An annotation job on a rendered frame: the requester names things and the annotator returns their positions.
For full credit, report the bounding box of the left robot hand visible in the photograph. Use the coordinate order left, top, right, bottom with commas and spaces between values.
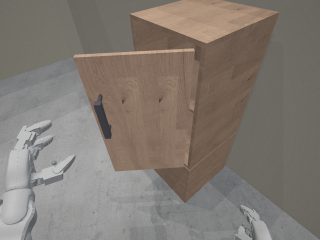
4, 120, 76, 193

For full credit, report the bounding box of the right robot hand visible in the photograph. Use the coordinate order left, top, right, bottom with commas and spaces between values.
235, 205, 272, 240

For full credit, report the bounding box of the robot left forearm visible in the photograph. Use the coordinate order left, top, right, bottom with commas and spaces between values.
0, 188, 38, 240

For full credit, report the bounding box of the handle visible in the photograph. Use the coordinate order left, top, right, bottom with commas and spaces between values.
93, 94, 112, 139

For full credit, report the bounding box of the cupboard door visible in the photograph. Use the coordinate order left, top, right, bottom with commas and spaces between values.
73, 48, 195, 172

